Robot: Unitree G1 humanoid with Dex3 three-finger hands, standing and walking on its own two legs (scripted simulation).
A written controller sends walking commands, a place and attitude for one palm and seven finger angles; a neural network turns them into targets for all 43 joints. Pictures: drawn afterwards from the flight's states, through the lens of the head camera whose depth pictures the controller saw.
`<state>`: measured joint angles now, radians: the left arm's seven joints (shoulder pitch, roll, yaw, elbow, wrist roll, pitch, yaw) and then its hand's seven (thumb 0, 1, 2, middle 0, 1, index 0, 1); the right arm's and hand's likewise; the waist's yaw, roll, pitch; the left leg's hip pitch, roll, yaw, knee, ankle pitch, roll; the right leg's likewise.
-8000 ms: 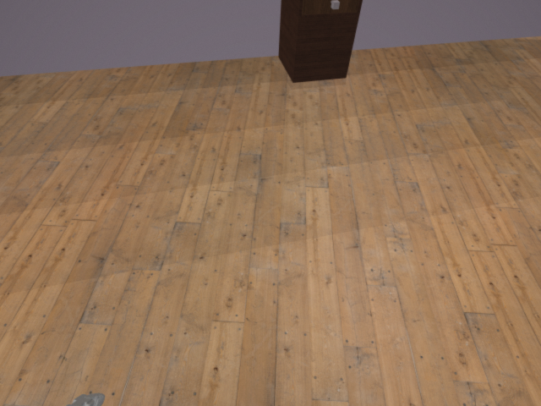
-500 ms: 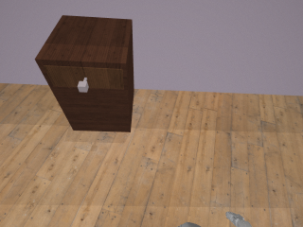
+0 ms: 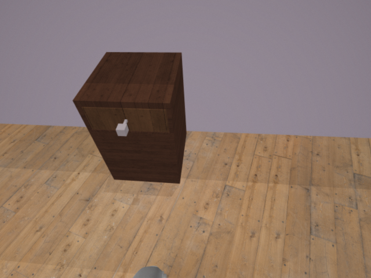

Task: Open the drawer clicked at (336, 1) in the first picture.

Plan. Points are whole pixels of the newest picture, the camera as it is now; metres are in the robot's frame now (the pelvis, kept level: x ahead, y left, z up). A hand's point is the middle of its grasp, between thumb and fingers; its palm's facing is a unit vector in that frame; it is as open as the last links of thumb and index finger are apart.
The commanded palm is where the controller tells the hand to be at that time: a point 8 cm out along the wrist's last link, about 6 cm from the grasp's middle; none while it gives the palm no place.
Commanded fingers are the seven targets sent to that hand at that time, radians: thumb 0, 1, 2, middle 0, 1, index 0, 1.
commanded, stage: take the last steps up to it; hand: left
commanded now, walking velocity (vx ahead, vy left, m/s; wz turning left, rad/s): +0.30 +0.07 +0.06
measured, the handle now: (123, 126) +0.76 +0.35 -0.23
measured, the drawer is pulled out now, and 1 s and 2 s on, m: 0.00 0.00 0.00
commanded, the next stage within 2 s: come to a stop and stand still in 0.58 s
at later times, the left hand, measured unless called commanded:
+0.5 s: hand (89, 268) +0.18 +0.28 -0.18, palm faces +0.09 -0.98 -0.18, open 7.4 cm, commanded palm none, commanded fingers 0.00 0.90 0.90 -0.20 -0.30 -0.20 -0.30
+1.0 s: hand (118, 203) +0.36 +0.25 -0.17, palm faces +0.03 -0.97 -0.25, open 7.2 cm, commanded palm none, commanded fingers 0.00 0.90 0.90 -0.20 -0.30 -0.20 -0.30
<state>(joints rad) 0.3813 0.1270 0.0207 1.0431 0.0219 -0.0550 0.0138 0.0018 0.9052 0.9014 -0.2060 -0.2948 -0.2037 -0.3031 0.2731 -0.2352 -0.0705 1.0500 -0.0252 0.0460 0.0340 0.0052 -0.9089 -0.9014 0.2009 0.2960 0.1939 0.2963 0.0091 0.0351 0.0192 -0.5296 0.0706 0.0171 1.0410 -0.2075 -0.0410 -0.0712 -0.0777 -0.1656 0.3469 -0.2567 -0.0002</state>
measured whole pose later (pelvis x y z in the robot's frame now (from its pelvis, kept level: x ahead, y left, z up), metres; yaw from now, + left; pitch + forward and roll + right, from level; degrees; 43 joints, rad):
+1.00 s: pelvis +0.26 +0.07 -0.01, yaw +0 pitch +0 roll +1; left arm 0.11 0.15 0.05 0.99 0.02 0.01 0.05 -0.01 0.93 0.90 -0.21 -0.30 -0.21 -0.30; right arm 0.21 -0.17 -0.06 1.06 0.00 0.05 -0.03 0.00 -0.91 -0.90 0.20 0.30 0.19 0.30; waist -0.01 0.02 0.11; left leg -0.42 0.00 -0.01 1.07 -0.49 -0.05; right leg -0.33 -0.05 -0.12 0.51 -0.17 -0.05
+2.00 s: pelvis +0.25 +0.09 -0.01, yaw -3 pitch +0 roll +0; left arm 0.27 0.16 0.00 1.08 0.00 -0.02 0.02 0.01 0.94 0.90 -0.20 -0.29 -0.20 -0.30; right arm 0.36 -0.14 0.03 1.12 -0.01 -0.01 -0.03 0.00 -0.91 -0.90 0.20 0.30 0.20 0.30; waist -0.02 0.03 0.00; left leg -0.17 0.03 0.03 0.44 -0.26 -0.03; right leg -0.19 0.05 -0.05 0.44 -0.25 -0.08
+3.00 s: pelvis +0.26 +0.08 -0.01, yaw -2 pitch +0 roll +1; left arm 0.32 0.13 0.00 1.10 0.00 -0.02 0.04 0.00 0.91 0.90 -0.20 -0.29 -0.20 -0.30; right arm 0.33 -0.14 0.03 1.12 0.00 0.00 -0.04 0.00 -0.91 -0.90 0.20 0.30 0.20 0.30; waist 0.01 0.02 0.00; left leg -0.13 0.04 0.02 0.41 -0.27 -0.04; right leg -0.15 0.06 -0.06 0.42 -0.27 -0.08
